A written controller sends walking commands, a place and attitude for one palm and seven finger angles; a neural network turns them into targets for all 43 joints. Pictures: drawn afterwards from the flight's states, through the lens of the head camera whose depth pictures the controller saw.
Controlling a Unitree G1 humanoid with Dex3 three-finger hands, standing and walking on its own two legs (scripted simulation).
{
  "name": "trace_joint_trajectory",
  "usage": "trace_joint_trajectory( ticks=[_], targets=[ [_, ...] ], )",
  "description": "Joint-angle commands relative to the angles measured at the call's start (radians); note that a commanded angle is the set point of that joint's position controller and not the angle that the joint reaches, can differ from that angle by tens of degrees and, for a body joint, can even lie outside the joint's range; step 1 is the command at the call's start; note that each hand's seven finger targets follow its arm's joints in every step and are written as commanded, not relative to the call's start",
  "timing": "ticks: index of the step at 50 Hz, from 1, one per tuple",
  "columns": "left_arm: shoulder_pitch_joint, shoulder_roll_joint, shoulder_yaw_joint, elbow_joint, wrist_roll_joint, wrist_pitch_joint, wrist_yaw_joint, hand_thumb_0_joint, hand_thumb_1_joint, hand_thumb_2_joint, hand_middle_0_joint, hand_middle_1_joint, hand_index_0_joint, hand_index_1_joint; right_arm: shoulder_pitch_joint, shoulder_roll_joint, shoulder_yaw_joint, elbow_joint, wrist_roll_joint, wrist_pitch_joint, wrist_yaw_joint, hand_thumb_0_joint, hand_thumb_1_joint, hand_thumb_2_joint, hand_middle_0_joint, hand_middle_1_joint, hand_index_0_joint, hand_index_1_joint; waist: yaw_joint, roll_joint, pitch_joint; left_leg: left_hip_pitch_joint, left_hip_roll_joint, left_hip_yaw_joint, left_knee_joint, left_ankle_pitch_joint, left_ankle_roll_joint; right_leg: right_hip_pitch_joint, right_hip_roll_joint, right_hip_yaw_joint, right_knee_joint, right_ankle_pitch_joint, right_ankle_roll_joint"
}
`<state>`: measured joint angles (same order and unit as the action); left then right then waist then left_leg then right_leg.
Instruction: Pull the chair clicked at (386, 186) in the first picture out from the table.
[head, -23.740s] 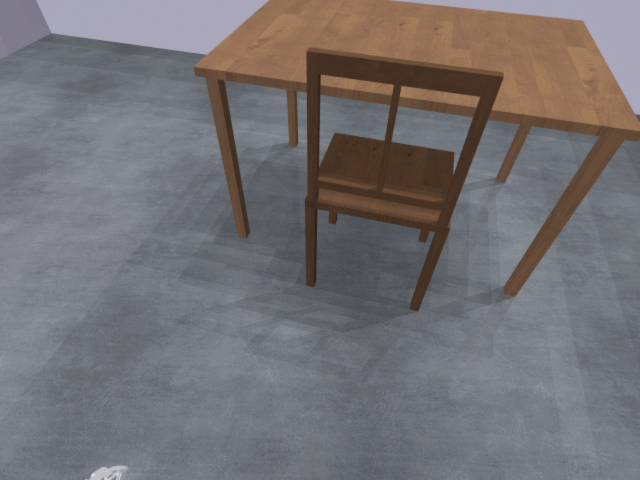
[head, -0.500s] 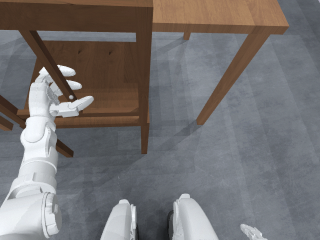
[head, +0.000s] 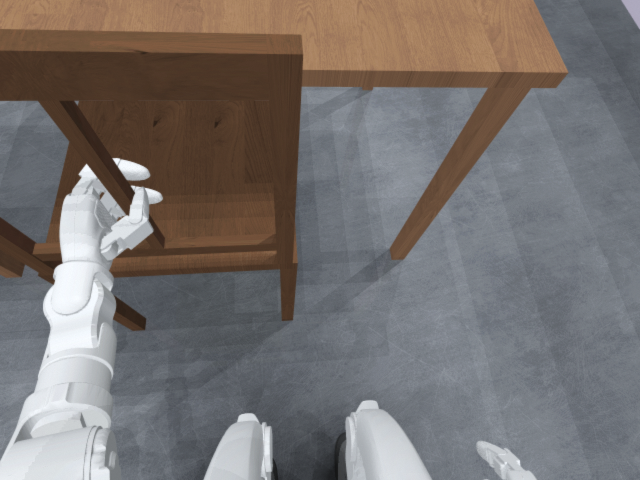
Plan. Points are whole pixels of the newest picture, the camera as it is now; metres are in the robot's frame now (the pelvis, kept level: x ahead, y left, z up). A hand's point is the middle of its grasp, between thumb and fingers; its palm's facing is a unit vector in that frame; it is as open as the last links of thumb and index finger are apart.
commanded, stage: hook a spindle and tug to test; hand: left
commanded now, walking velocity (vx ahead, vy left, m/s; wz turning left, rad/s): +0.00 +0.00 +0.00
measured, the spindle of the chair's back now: (120, 190) +0.46 +0.23 +0.02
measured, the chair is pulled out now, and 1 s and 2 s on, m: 0.00 0.06 0.20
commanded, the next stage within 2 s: step backward, pulling the chair out in 0.32 s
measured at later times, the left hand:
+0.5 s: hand (142, 238) +0.40 +0.20 +0.01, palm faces +0.07 -0.99 -0.12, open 5.3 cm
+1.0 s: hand (158, 251) +0.37 +0.18 +0.02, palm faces +0.08 -0.98 -0.16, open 4.9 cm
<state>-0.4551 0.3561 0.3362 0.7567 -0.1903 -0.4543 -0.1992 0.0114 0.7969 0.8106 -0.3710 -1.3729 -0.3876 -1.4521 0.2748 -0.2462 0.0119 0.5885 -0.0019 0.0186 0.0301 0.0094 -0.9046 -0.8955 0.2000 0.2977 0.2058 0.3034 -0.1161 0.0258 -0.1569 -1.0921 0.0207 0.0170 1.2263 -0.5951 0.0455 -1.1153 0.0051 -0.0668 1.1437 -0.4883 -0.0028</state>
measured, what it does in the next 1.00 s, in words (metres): rises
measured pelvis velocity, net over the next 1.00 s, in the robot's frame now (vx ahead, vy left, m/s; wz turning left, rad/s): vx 0.02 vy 0.02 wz -0.02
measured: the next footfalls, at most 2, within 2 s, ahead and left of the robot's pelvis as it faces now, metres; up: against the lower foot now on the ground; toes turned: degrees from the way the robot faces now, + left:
none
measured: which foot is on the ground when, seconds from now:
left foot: down 0.00-1.00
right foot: down 0.00-1.00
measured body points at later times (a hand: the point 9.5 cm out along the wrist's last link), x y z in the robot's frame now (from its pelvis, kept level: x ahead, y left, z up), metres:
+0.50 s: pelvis +0.02 +0.01 +0.02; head +0.16 +0.02 +0.44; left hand +0.39 +0.26 +0.02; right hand +0.14 -0.24 -0.10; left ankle -0.02 +0.09 -0.63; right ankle +0.02 -0.12 -0.64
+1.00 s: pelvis +0.02 +0.02 +0.09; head +0.12 +0.01 +0.53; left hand +0.37 +0.23 +0.04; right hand +0.09 -0.24 -0.03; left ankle -0.02 +0.09 -0.63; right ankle +0.02 -0.12 -0.63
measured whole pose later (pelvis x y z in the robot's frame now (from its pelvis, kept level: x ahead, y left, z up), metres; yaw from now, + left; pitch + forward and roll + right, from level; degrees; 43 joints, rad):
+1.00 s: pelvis +0.02 +0.02 +0.09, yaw -1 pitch +10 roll -2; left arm -0.34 0.23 0.15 0.88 -0.07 -0.24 0.06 0.03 0.77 0.80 -0.30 -1.07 -0.50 -1.45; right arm 0.27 -0.23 0.00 0.62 0.01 0.12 -0.08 0.01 -0.90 -0.90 0.20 0.30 0.21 0.30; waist -0.08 0.03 0.05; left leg -0.41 -0.01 0.07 0.61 -0.35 0.04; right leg -0.46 -0.01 -0.03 0.56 -0.24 0.00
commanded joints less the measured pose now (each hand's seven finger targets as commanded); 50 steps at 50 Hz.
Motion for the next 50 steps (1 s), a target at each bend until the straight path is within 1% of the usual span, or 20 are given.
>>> trace_joint_trajectory(
  ticks=[1, 12, 14, 15, 18, 20, 21, 22, 25, 27, 29, 30, 32, 35, 37, 40, 41, 44, 48, 50],
  targets=[
    [-0.054, 0.145, -0.002, -0.307, -0.005, -0.102, -0.041, 0.000, 0.900, 0.900, -0.500, -1.450, -0.500, -1.450, 0.104, -0.163, -0.066, -0.087, -0.001, -0.036, -0.003, 0.000, -0.900, -0.900, 0.200, 0.300, 0.200, 0.300, 0.049, 0.109, -0.507, 0.383, 0.012, -0.071, -0.140, 0.744, -0.049, 0.331, 0.020, 0.027, -0.082, 0.465, -0.023],
    [0.123, 0.125, 0.026, -0.405, -0.021, -0.105, -0.018, 0.000, 0.900, 0.900, -0.500, -1.450, -0.500, -1.450, 0.089, -0.153, -0.072, -0.100, -0.002, -0.064, 0.002, 0.000, -0.900, -0.900, 0.200, 0.300, 0.200, 0.300, 0.063, 0.089, -0.456, 0.362, 0.017, -0.066, -0.140, 0.799, -0.059, 0.337, 0.018, 0.024, -0.063, 0.503, -0.023],
    [0.145, 0.097, 0.006, -0.431, -0.022, -0.104, -0.018, 0.000, 0.900, 0.900, -0.500, -1.450, -0.500, -1.450, 0.087, -0.148, -0.074, -0.105, -0.003, -0.069, 0.002, 0.000, -0.900, -0.900, 0.200, 0.300, 0.200, 0.300, 0.066, 0.126, -0.466, 0.403, 0.019, -0.069, -0.140, 0.848, -0.071, 0.313, 0.018, 0.019, -0.059, 0.502, -0.025],
    [0.130, 0.089, -0.004, -0.463, -0.025, -0.106, -0.019, 0.000, 0.900, 0.900, -0.500, -1.450, -0.500, -1.450, 0.081, -0.148, -0.075, -0.105, -0.004, -0.073, 0.002, 0.000, -0.900, -0.900, 0.200, 0.300, 0.200, 0.300, 0.064, 0.141, -0.477, 0.413, 0.020, -0.071, -0.135, 0.861, -0.074, 0.310, 0.015, 0.018, -0.057, 0.506, -0.025],
    [0.141, 0.096, 0.004, -0.428, -0.024, -0.096, -0.014, 0.000, 0.900, 0.900, -0.500, -1.450, -0.500, -1.450, 0.083, -0.153, -0.076, -0.101, -0.003, -0.077, -0.004, 0.000, -0.900, -0.900, 0.200, 0.300, 0.200, 0.300, 0.053, 0.072, -0.459, 0.365, 0.017, -0.071, -0.126, 0.822, -0.064, 0.322, 0.016, 0.022, -0.051, 0.513, -0.024],
    [0.118, 0.084, -0.002, -0.436, -0.021, -0.096, -0.014, 0.000, 0.900, 0.900, -0.500, -1.450, -0.500, -1.450, 0.076, -0.148, -0.075, -0.098, -0.004, -0.078, -0.006, 0.000, -0.900, -0.900, 0.200, 0.300, 0.200, 0.300, 0.055, 0.092, -0.462, 0.369, 0.014, -0.068, -0.124, 0.808, -0.067, 0.310, 0.013, 0.021, -0.047, 0.500, -0.022],
    [0.028, 0.094, -0.008, -0.452, -0.022, -0.098, -0.010, 0.000, 0.900, 0.900, -0.500, -1.450, -0.500, -1.450, 0.073, -0.152, -0.073, -0.091, -0.003, -0.079, -0.011, 0.000, -0.900, -0.900, 0.200, 0.300, 0.200, 0.300, 0.038, 0.085, -0.463, 0.366, 0.013, -0.070, -0.121, 0.774, -0.064, 0.300, 0.014, 0.023, -0.050, 0.487, -0.020],
    [-0.211, 0.359, 0.019, -0.624, 0.126, 0.009, 0.123, 0.000, 0.900, 0.900, -0.500, -1.450, -0.500, -1.450, 0.090, -0.132, -0.065, -0.157, 0.037, -0.011, -0.050, 0.000, -0.900, -0.900, 0.200, 0.300, 0.200, 0.300, 0.074, 0.163, -0.685, 0.672, 0.003, -0.030, -0.314, 0.639, -0.048, 0.689, -0.062, 0.116, -0.231, 0.554, -0.045],
    [-0.015, 0.177, -0.071, -0.503, 0.140, 0.164, 0.238, 0.000, 0.900, 0.900, -0.500, -1.450, -0.500, -1.450, 0.099, -0.119, -0.065, -0.169, 0.047, 0.019, -0.118, 0.000, -0.900, -0.900, 0.200, 0.300, 0.200, 0.300, 0.045, 0.151, -0.541, 0.698, 0.015, -0.069, -0.387, 0.840, -0.050, 0.650, -0.074, 0.092, -0.276, 0.742, -0.032],
    [0.106, 0.082, -0.137, -0.368, 0.156, 0.227, 0.260, 0.000, 0.900, 0.900, -0.500, -1.450, -0.500, -1.450, 0.085, -0.111, -0.055, -0.145, 0.050, 0.049, -0.132, 0.000, -0.900, -0.900, 0.200, 0.300, 0.200, 0.300, 0.040, 0.122, -0.410, 0.714, 0.051, -0.096, -0.423, 0.938, -0.044, 0.610, -0.067, 0.077, -0.320, 0.689, -0.015],
    [0.061, 0.075, -0.156, -0.314, 0.168, 0.248, 0.279, 0.000, 0.900, 0.900, -0.500, -1.450, -0.500, -1.450, 0.094, -0.117, -0.050, -0.120, 0.047, 0.065, -0.141, 0.000, -0.900, -0.900, 0.200, 0.300, 0.200, 0.300, 0.033, 0.085, -0.363, 0.738, 0.077, -0.103, -0.461, 1.034, -0.039, 0.660, -0.078, 0.077, -0.359, 0.740, -0.012],
    [0.031, 0.072, -0.162, -0.275, 0.168, 0.251, 0.286, 0.000, 0.900, 0.900, -0.500, -1.450, -0.500, -1.450, 0.094, -0.123, -0.049, -0.110, 0.045, 0.071, -0.143, 0.000, -0.900, -0.900, 0.200, 0.300, 0.200, 0.300, 0.032, 0.038, -0.340, 0.735, 0.090, -0.107, -0.482, 1.032, -0.037, 0.688, -0.084, 0.082, -0.384, 0.760, -0.009],
    [-0.042, 0.074, -0.171, -0.214, 0.165, 0.237, 0.292, 0.000, 0.900, 0.900, -0.500, -1.450, -0.500, -1.450, 0.082, -0.131, -0.050, -0.098, 0.041, 0.076, -0.147, 0.000, -0.900, -0.900, 0.200, 0.300, 0.200, 0.300, 0.035, 0.045, -0.308, 0.729, 0.108, -0.108, -0.527, 0.959, -0.038, 0.718, -0.102, 0.093, -0.421, 0.744, -0.009],
    [-0.084, 0.061, -0.191, -0.125, 0.174, 0.217, 0.298, 0.000, 0.900, 0.900, -0.500, -1.450, -0.500, -1.450, 0.056, -0.132, -0.050, -0.079, 0.034, 0.077, -0.147, 0.000, -0.900, -0.900, 0.200, 0.300, 0.200, 0.300, 0.048, 0.169, -0.235, 0.776, 0.136, -0.121, -0.597, 0.964, -0.037, 0.704, -0.092, 0.087, -0.452, 0.597, -0.008],
    [-0.094, 0.037, -0.214, -0.079, 0.176, 0.208, 0.297, 0.000, 0.900, 0.900, -0.500, -1.450, -0.500, -1.450, 0.055, -0.133, -0.051, -0.067, 0.032, 0.075, -0.143, 0.000, -0.900, -0.900, 0.200, 0.300, 0.200, 0.300, 0.052, 0.200, -0.213, 0.835, 0.151, -0.134, -0.621, 1.025, -0.036, 0.704, -0.078, 0.080, -0.476, 0.512, -0.012],
    [-0.108, 0.024, -0.225, -0.081, 0.188, 0.193, 0.291, 0.000, 0.900, 0.900, -0.500, -1.450, -0.500, -1.450, 0.082, -0.124, -0.056, -0.043, 0.011, 0.070, -0.133, 0.000, -0.900, -0.900, 0.200, 0.300, 0.200, 0.300, 0.052, 0.279, -0.226, 1.086, 0.172, -0.159, -0.608, 1.513, -0.081, 0.608, -0.052, 0.060, -0.475, 0.421, -0.012],
    [-0.105, 0.019, -0.228, -0.082, 0.190, 0.188, 0.286, 0.000, 0.900, 0.900, -0.500, -1.450, -0.500, -1.450, 0.079, -0.118, -0.058, -0.035, 0.002, 0.072, -0.121, 0.000, -0.900, -0.900, 0.200, 0.300, 0.200, 0.300, 0.055, 0.308, -0.232, 1.162, 0.178, -0.157, -0.604, 1.578, -0.098, 0.571, -0.045, 0.052, -0.483, 0.358, -0.010],
    [-0.073, 0.025, -0.211, -0.073, 0.188, 0.179, 0.276, 0.000, 0.900, 0.900, -0.500, -1.450, -0.500, -1.450, 0.054, -0.117, -0.060, -0.041, -0.005, 0.072, -0.106, 0.000, -0.900, -0.900, 0.200, 0.300, 0.200, 0.300, 0.068, 0.278, -0.223, 1.164, 0.189, -0.145, -0.605, 1.531, -0.100, 0.622, -0.042, 0.049, -0.530, 0.359, -0.016],
    [-0.045, 0.043, -0.193, -0.063, 0.178, 0.164, 0.278, 0.000, 0.900, 0.900, -0.500, -1.450, -0.500, -1.450, 0.041, -0.135, -0.067, -0.060, 0.013, 0.071, -0.119, 0.000, -0.900, -0.900, 0.200, 0.300, 0.200, 0.300, 0.067, 0.106, -0.229, 0.953, 0.174, -0.119, -0.612, 1.245, -0.090, 0.848, -0.094, 0.093, -0.569, 0.741, -0.050],
    [-0.049, 0.042, -0.199, -0.054, 0.179, 0.158, 0.285, 0.000, 0.900, 0.900, -0.500, -1.450, -0.500, -1.450, 0.044, -0.135, -0.067, -0.056, 0.019, 0.075, -0.128, 0.000, -0.900, -0.900, 0.200, 0.300, 0.200, 0.300, 0.057, 0.059, -0.250, 0.912, 0.161, -0.103, -0.619, 1.118, -0.087, 0.876, -0.132, 0.125, -0.551, 0.882, -0.059]
  ],
)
